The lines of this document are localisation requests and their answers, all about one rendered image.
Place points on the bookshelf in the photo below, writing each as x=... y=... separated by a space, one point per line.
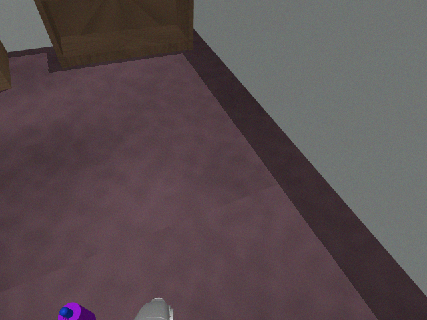
x=93 y=31

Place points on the bottle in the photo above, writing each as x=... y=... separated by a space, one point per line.
x=74 y=311

